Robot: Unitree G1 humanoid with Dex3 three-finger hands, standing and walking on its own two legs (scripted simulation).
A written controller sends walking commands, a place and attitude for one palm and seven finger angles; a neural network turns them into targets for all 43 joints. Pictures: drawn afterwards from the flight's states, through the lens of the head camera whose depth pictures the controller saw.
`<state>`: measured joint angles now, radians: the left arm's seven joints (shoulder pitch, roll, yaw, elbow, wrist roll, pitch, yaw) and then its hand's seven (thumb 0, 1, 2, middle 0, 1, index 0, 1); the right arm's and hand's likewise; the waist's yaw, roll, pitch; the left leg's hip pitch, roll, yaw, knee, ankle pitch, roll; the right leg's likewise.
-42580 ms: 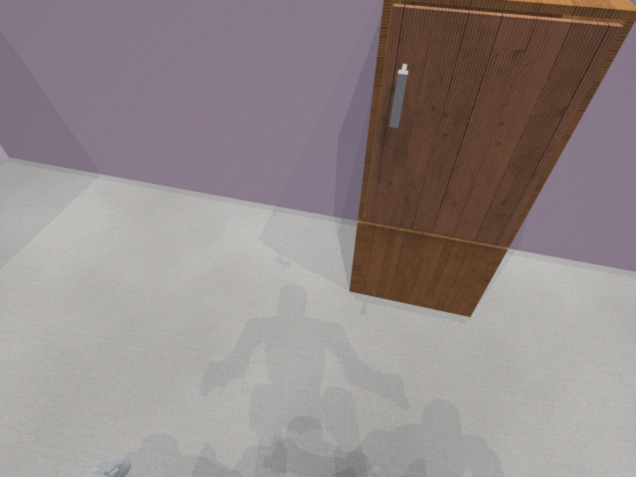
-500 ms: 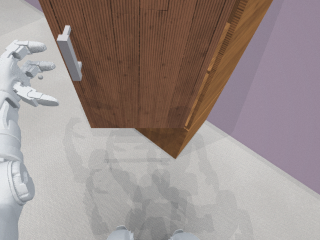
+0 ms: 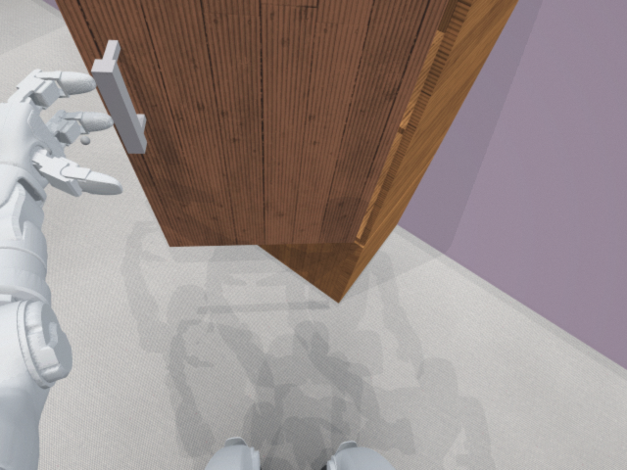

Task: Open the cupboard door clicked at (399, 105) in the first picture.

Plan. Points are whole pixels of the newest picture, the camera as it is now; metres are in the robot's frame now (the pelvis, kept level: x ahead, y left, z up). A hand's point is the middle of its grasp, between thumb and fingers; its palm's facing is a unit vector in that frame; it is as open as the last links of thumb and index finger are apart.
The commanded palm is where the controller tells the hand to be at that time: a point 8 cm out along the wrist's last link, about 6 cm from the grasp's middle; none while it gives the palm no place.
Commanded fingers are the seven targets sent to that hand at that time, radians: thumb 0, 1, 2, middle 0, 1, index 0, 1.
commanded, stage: slide the fingers in behind the handle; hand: left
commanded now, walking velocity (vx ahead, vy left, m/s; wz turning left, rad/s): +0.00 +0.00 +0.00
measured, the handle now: (125, 100) +0.55 +0.21 +0.12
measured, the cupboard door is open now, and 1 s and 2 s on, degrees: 41 41 40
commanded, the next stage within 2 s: move the hooked fingers beside the handle in 1.30 s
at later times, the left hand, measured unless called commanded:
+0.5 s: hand (103, 147) +0.47 +0.22 +0.11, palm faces +0.03 -1.00 +0.01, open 14.1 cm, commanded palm +0.46 +0.26 +0.11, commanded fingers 0.00 -0.50 0.30 -0.30 -1.20 -0.30 -1.20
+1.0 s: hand (108, 144) +0.48 +0.21 +0.11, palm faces +0.07 -1.00 +0.00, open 14.1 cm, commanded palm +0.46 +0.22 +0.11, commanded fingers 0.00 -0.50 0.30 -0.30 -1.20 -0.30 -1.20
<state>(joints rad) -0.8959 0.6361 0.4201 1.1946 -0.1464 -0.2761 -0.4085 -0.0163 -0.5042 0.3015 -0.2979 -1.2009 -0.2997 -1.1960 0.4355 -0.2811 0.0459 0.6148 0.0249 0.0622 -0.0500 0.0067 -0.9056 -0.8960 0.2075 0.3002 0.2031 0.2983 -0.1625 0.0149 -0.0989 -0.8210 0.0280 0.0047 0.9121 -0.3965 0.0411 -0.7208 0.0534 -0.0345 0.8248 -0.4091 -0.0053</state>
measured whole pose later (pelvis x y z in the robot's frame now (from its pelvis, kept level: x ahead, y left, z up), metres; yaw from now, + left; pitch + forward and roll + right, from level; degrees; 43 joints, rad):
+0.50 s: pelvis +0.00 -0.01 +0.00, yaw +1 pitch +15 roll -3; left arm -0.83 0.53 0.37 1.13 -0.16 -0.31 -0.31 -0.02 -0.50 0.30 -0.28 -1.20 -0.29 -1.19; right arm 0.40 -0.27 0.03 0.61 0.03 0.06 -0.03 0.01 -0.91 -0.90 0.21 0.30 0.20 0.30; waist -0.13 0.02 -0.10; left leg -0.77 0.03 0.00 0.90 -0.39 0.03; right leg -0.67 0.05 -0.04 0.83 -0.42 -0.02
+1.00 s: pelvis -0.01 -0.01 +0.00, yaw +3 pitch +16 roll -4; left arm -0.92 0.49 0.25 1.16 -0.18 -0.31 -0.22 -0.02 -0.50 0.30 -0.26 -1.21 -0.26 -1.26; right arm 0.42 -0.27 0.02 0.69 0.01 0.01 -0.02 0.01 -0.91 -0.90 0.21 0.30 0.20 0.30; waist -0.12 0.02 -0.10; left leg -0.82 0.00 -0.04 0.92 -0.39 0.03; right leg -0.71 0.04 -0.08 0.85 -0.42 -0.02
